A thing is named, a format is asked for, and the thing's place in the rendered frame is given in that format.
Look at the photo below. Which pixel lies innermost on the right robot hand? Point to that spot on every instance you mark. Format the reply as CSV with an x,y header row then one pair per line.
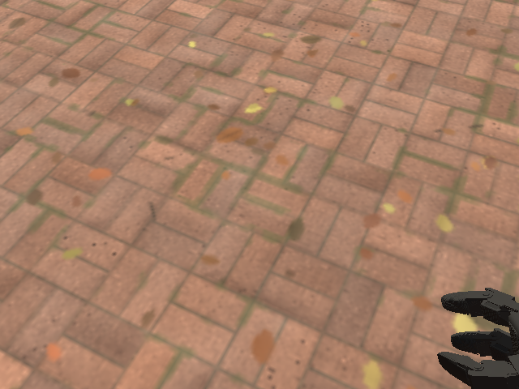
x,y
499,308

